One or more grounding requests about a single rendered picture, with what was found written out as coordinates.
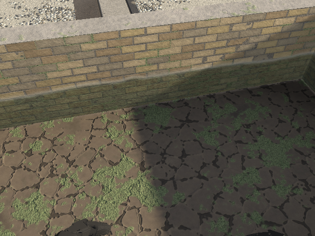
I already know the robot left hand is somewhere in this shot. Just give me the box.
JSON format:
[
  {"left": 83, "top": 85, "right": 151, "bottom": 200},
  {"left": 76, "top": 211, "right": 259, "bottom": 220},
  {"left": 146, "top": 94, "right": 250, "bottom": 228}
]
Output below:
[{"left": 54, "top": 218, "right": 111, "bottom": 236}]

